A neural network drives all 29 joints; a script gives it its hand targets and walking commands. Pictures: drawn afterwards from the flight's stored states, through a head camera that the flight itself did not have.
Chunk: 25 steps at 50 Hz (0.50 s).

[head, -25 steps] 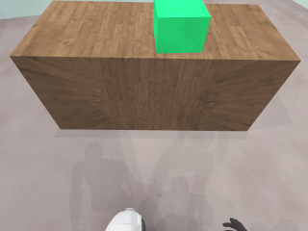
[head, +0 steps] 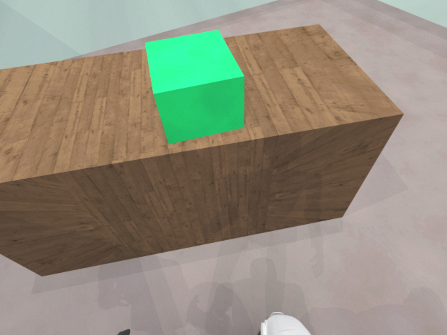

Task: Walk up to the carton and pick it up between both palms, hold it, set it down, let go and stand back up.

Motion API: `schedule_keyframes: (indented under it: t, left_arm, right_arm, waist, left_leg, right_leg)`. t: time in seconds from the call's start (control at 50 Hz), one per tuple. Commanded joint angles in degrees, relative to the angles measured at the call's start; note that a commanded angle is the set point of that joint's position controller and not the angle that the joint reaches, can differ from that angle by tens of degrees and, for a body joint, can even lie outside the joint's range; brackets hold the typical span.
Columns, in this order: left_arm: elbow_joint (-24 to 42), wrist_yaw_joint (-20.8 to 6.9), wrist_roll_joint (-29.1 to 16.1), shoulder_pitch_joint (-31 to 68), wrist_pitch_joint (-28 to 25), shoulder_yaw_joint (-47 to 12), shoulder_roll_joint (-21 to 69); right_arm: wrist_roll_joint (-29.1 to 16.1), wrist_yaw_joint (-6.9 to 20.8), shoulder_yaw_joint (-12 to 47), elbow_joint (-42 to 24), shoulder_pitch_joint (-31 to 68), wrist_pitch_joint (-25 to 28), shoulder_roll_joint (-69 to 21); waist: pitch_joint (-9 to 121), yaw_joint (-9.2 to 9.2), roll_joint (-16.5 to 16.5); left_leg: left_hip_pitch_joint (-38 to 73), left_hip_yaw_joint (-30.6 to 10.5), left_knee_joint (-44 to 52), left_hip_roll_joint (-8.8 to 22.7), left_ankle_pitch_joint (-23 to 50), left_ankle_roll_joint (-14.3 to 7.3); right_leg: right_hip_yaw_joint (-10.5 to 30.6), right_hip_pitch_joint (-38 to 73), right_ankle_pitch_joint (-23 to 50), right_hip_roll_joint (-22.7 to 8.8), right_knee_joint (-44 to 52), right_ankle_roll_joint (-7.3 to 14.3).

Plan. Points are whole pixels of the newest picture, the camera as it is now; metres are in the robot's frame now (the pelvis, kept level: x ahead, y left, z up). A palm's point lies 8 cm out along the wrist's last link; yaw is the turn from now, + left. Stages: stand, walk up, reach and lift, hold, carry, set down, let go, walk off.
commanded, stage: walk up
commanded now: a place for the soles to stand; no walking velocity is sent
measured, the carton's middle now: (194, 85) +0.79 +0.08 -0.01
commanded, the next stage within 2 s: none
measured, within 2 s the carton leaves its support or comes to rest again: neither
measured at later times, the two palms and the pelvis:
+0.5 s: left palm out of the picture +0.14 +0.30 -0.14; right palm (296, 234) +0.34 -0.15 -0.11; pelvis +0.22 +0.07 +0.00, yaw +4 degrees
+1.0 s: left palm (115, 202) +0.45 +0.29 -0.11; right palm (301, 232) +0.35 -0.17 -0.12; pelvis +0.39 +0.06 +0.01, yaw +1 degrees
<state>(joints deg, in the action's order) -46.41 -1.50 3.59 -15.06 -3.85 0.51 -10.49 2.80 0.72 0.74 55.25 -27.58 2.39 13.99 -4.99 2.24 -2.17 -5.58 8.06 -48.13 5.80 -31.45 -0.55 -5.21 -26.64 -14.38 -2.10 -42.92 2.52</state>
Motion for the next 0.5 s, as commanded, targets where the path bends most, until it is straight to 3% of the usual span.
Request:
schedule_keyframes:
  t: [0.0,0.02,0.04,0.06,0.1,0.14,0.16,0.2,0.22,0.26,0.3,0.32,0.34,0.38,0.4,0.42,0.44,0.46,0.48]
  left_arm:
    - [1.4,3.5,-3.6,-18.3,0.2,4.9,-15.1]
    - [2.5,3.7,-3.0,-15.8,0.1,4.2,-13.7]
    - [2.3,3.5,-2.6,-13.1,-0.4,4.0,-12.2]
    - [1.8,2.8,-2.3,-11.5,-0.9,3.1,-9.9]
    - [0.0,2.1,-1.5,-12.6,-1.9,2.4,-7.4]
    - [-1.2,2.0,-1.7,-13.7,-2.5,2.2,-7.0]
    - [-0.9,1.9,-1.8,-13.8,-2.7,2.0,-7.9]
    - [-1.6,1.8,-1.7,-15.5,-2.7,1.9,-7.4]
    - [-1.8,1.7,-1.5,-15.6,-2.7,2.1,-8.3]
    - [-2.3,1.6,-1.1,-15.0,-2.6,1.6,-8.1]
    - [-2.1,1.4,-0.4,-14.9,-2.4,2.1,-10.7]
    - [-2.4,1.5,-0.3,-15.8,-2.2,2.0,-11.4]
    - [-2.1,1.6,-0.2,-15.1,-1.8,2.5,-12.5]
    - [-2.5,1.5,0.2,-14.1,-0.7,2.1,-11.9]
    - [-2.6,1.2,-0.1,-15.3,-0.2,1.6,-11.0]
    - [-2.6,0.8,-0.1,-18.3,0.3,0.5,-8.3]
    - [-1.4,0.8,-1.0,-22.8,0.9,-0.6,-5.3]
    - [-0.3,1.0,-1.7,-23.7,1.9,-0.1,-8.0]
    - [0.9,1.0,-1.5,-18.5,2.3,0.3,-10.5]
  right_arm:
    - [-1.3,-0.2,-1.4,-7.9,1.6,-0.2,8.1]
    - [-1.4,-0.1,-1.4,-7.9,2.6,0.0,7.1]
    - [-1.3,-0.1,-1.2,-7.5,2.0,0.1,5.4]
    - [-0.5,0.1,-1.1,-8.2,2.3,0.2,4.1]
    - [0.0,0.6,-1.3,-7.0,0.6,0.1,3.1]
    - [0.1,1.2,-1.5,-7.6,2.2,-0.5,1.6]
    - [0.0,1.5,-1.1,-7.2,3.0,-0.7,1.6]
    - [0.1,1.9,-1.2,-9.0,8.2,-0.9,1.2]
    - [0.3,2.1,-1.0,-9.9,11.0,-0.7,1.3]
    - [0.1,2.2,-1.1,-10.6,13.5,-0.3,0.8]
    - [0.2,2.2,-1.4,-11.7,15.4,0.0,0.5]
    - [0.4,2.2,-1.7,-11.3,15.6,0.1,1.6]
    - [0.1,2.1,-1.9,-10.9,12.6,0.2,1.2]
    - [0.6,1.6,-3.2,-8.6,6.0,0.8,3.5]
    - [1.1,1.0,-4.3,-6.7,0.7,1.2,5.2]
    - [1.1,0.3,-5.5,-5.2,-5.1,1.4,8.0]
    - [0.9,-0.3,-6.6,-6.5,-8.2,1.3,11.9]
    - [-2.0,-1.0,-7.3,-8.1,-6.9,0.3,15.0]
    - [-3.6,-1.6,-7.0,-9.3,-2.9,-0.3,13.4]
  waist:
    - [8.9,-8.32,7.0]
    - [6.3,-7.27,6.7]
    - [4.1,-5.61,9.1]
    - [0.9,-4.15,9.6]
    - [1.3,-2.73,9.0]
    - [-1.1,-2.15,7.3]
    - [0.2,-2.05,8.5]
    - [-2.2,-3.15,10.7]
    - [-2.4,-3.92,10.7]
    - [-4.5,-3.63,10.5]
    - [-4.8,-3.87,11.0]
    - [-4.1,-4.49,9.6]
    - [-3.0,-3.69,12.2]
    - [-2.7,-0.24,6.0]
    - [-0.9,1.89,2.7]
    - [3.6,3.2,-5.7]
    - [7.8,3.3,-16.1]
    - [6.5,2.62,-12.5]
    - [3.2,2.77,-7.1]
  left_leg:
    - [-33.3,-10.5,-30.1,-1.8,4.2,-0.6]
    - [-32.8,-10.7,-28.6,-0.7,6.7,-0.5]
    - [-30.6,-10.7,-25.4,-0.1,7.7,-0.3]
    - [-28.7,-11.0,-23.6,0.0,8.5,0.0]
    - [-27.0,-10.1,-20.6,-0.9,11.4,0.5]
    - [-27.3,-9.3,-17.3,-0.4,15.2,1.1]
    - [-27.7,-8.8,-14.9,-1.5,17.6,1.1]
    - [-31.6,-6.4,-8.3,-0.6,21.5,1.6]
    - [-30.3,-5.7,-4.5,-0.2,23.5,1.9]
    - [-28.6,-4.9,3.2,-0.4,26.7,1.2]
    - [-22.8,-5.1,9.1,0.1,27.0,0.0]
    - [-20.3,-4.3,9.7,-0.9,27.1,-0.1]
    - [-17.1,-4.0,11.6,-1.1,26.2,-0.7]
    - [-7.5,-2.8,13.7,-3.1,26.2,-1.5]
    - [-1.4,-3.7,14.6,-4.5,24.2,-1.9]
    - [6.2,-9.7,15.3,-0.7,18.4,-2.6]
    - [10.2,-31.1,23.0,12.2,7.8,-5.6]
    - [8.7,-49.7,34.4,18.4,-7.0,-9.4]
    - [1.8,-49.7,39.5,18.4,-16.0,-8.9]
  right_leg:
    - [41.1,32.4,-6.8,-21.9,27.4,8.8]
    - [33.3,28.4,2.0,-20.3,26.2,6.8]
    - [25.1,24.4,8.3,-18.8,25.8,7.4]
    - [21.0,18.8,12.9,-16.7,26.2,8.1]
    - [15.2,18.7,19.6,-13.9,25.4,7.7]
    - [10.8,15.0,18.6,-13.3,26.9,8.1]
    - [9.2,17.0,18.7,-12.0,27.0,7.2]
    - [7.3,18.5,18.3,-11.0,27.5,7.6]
    - [6.3,18.4,18.2,-10.9,27.3,7.8]
    - [4.2,17.7,18.5,-10.6,26.5,7.6]
    - [5.6,15.1,12.5,-13.7,26.5,8.1]
    - [6.0,14.8,9.6,-14.4,26.8,8.1]
    - [5.1,15.3,5.9,-14.8,25.6,8.1]
    - [2.9,11.6,3.9,-13.4,17.6,6.3]
    - [0.9,9.2,3.2,-10.2,8.2,5.2]
    - [-2.8,5.0,-2.3,-5.4,-5.6,3.0]
    - [-2.4,-1.5,-20.0,1.2,-22.8,0.3]
    - [2.8,-7.6,-19.9,1.8,-29.0,-1.1]
    - [5.9,-8.1,-16.6,-0.9,-32.2,-1.2]
